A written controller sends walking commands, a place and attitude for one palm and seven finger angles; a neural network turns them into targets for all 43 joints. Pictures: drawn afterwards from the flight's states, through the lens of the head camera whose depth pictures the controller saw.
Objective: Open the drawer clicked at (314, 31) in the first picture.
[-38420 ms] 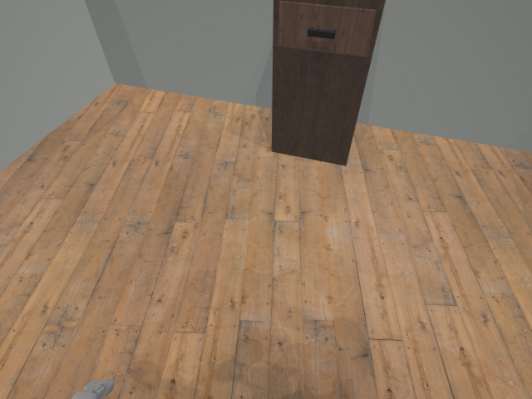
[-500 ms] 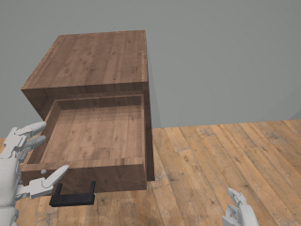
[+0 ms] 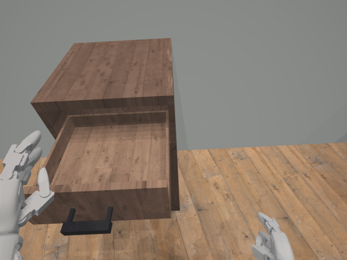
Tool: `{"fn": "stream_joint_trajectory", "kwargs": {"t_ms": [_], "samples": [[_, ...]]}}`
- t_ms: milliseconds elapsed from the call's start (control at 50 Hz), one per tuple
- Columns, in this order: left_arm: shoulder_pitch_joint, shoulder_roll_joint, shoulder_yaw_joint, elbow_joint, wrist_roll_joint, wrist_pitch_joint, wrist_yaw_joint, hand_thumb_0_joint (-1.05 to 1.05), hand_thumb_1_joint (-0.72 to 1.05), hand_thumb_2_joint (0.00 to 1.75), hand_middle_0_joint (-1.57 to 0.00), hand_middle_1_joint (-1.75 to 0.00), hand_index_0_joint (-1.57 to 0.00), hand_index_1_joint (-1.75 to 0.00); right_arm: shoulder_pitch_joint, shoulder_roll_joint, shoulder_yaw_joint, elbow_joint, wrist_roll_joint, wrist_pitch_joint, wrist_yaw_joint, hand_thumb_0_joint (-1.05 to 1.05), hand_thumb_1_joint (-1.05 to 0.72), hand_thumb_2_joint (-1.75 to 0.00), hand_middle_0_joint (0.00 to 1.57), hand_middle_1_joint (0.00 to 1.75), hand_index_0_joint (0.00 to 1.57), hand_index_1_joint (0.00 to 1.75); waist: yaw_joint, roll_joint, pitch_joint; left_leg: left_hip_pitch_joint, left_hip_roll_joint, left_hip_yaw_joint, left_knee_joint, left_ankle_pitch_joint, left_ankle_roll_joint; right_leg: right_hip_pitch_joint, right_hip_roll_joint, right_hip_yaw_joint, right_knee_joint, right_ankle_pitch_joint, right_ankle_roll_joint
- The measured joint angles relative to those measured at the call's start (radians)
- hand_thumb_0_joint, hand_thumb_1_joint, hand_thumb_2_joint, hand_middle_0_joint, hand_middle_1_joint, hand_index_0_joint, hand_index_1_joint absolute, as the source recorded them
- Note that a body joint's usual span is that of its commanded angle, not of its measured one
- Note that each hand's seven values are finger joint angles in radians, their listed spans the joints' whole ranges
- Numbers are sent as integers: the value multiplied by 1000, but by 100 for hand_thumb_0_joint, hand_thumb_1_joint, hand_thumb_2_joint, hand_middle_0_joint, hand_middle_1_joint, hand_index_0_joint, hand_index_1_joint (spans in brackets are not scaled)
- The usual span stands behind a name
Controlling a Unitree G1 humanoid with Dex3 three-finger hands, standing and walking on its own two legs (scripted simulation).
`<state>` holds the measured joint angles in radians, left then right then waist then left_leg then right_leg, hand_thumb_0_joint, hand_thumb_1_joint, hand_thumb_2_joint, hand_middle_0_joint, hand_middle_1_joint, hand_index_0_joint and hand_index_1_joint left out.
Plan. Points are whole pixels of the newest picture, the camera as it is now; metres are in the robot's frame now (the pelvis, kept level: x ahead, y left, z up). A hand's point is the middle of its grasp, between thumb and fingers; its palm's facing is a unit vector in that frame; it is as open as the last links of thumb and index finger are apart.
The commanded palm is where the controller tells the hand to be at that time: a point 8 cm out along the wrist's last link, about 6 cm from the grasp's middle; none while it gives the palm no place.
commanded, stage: step back with the hand held close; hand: left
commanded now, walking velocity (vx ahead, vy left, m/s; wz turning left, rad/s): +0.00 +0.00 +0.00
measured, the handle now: (89, 219) +0.21 +0.25 -0.05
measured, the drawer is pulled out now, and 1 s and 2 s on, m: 0.30 0.30 0.30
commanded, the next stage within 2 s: stop stepping back and stand still in 1.20 s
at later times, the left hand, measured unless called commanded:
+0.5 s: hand (33, 207) +0.16 +0.26 +0.15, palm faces +0.26 -0.81 -0.52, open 7.5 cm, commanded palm +0.09 +0.30 +0.17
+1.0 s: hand out of the picture +0.07 +0.25 +0.14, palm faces +0.32 -0.81 -0.49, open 7.5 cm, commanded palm +0.00 +0.28 +0.17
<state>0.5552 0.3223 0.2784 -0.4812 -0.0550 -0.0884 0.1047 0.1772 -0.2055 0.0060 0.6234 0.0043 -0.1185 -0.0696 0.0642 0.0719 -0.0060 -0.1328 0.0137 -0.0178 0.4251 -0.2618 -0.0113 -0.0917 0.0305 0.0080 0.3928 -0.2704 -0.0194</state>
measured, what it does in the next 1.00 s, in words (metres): walks backwards: left foot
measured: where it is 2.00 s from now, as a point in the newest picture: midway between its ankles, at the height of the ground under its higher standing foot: outside the picture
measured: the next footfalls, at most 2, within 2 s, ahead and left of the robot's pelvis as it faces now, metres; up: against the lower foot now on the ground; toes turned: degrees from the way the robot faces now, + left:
left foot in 0.86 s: -0.05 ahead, +0.13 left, +0.00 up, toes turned +0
right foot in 1.02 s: -0.07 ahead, -0.10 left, +0.00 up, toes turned -3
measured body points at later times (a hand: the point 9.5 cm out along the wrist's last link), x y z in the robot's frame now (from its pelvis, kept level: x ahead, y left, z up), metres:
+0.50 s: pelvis -0.04 +0.03 +0.00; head -0.01 +0.03 +0.44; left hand +0.14 +0.30 +0.18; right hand +0.14 -0.22 -0.08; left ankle -0.02 +0.13 -0.74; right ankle -0.04 -0.11 -0.74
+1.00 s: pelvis -0.14 +0.01 -0.02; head -0.11 +0.02 +0.43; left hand +0.04 +0.29 +0.17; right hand +0.02 -0.23 -0.09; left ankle -0.09 +0.13 -0.74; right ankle -0.10 -0.10 -0.74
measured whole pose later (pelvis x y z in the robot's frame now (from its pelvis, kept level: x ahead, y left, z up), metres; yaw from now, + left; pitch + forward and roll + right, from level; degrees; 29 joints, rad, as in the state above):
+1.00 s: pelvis -0.14 +0.01 -0.02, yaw -2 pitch +2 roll +0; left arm 0.64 0.42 0.40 -0.61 -0.04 -0.16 0.16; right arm 0.18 -0.18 0.00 0.58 0.00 -0.09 -0.04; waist -0.01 -0.04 0.03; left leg -0.39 0.02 0.03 0.58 -0.23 0.00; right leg -0.40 0.00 -0.01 0.62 -0.27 0.01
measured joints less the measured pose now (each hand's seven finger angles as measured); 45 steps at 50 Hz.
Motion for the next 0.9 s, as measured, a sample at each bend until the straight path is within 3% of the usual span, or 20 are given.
{"fn": "stream_joint_trajectory", "kwargs": {"t_ms": [160,280,380,540,620,680,780,820,860,900], "samples": [[-2,14,66,-11,9,-55,-2,2,88,89,-21,-31,-21,-31,-11,-15,8,-32,6,39,10,2,-90,-89,21,30,20,30,-22,5,9,-67,8,11,20,8,7,-56,8,11,-14,31,7],[45,28,51,-38,17,-64,-6,1,89,89,-21,-30,-20,-30,-29,-30,-14,-58,13,76,14,2,-90,-89,21,30,20,30,-54,-11,26,-113,-3,39,7,33,22,-119,-5,37,-7,53,24],[97,72,59,-86,18,-61,-3,2,88,89,-21,-31,-21,-30,-26,-22,-30,-74,17,97,10,2,-90,-89,21,30,20,30,-75,-47,33,-143,-14,47,21,41,31,-158,-16,45,22,54,35],[127,105,102,-164,19,-74,42,2,88,89,-22,-31,-21,-30,-10,7,-20,-97,-8,66,3,2,-90,-90,21,30,20,30,-72,-99,32,-193,-35,42,72,51,37,-225,-39,26,129,27,35],[130,72,98,-162,21,-75,68,2,89,89,-21,-30,-21,-30,-4,21,-2,-96,-26,26,1,2,-90,-89,21,30,20,30,-56,-94,9,-243,-32,48,127,42,32,-235,-33,-4,207,-58,20],[104,23,66,-148,20,-70,78,2,89,89,-21,-30,-21,-30,-9,11,7,-79,-28,9,0,2,-90,-89,21,30,20,30,-51,-36,16,-278,-1,24,174,39,22,-239,-1,-28,191,-18,0],[76,0,28,-129,22,-74,62,2,88,89,-21,-30,-21,-30,11,2,-2,-26,-9,27,15,2,-90,-89,21,30,21,30,-51,-39,5,-295,-30,0,348,-129,12,-244,-10,-28,168,18,-10],[76,15,39,-118,25,-78,55,1,88,89,-21,-31,-21,-30,23,-1,2,-18,-6,40,15,2,-90,-89,21,30,20,30,-65,-55,-4,-239,-25,13,265,-109,14,-251,-19,-29,159,32,-5],[69,38,56,-112,23,-82,54,1,88,89,-21,-31,-21,-30,29,-8,0,-24,-3,44,11,2,-90,-89,21,30,20,30,-82,-55,-3,-188,-7,14,125,1,22,-273,-17,-43,169,40,1],[47,65,78,-100,23,-80,57,1,88,89,-21,-31,-21,-30,17,2,-7,-19,-3,48,9,2,-90,-89,21,30,20,30,-78,-87,25,-200,-18,28,124,37,21,-290,-30,-31,181,48,11]]}}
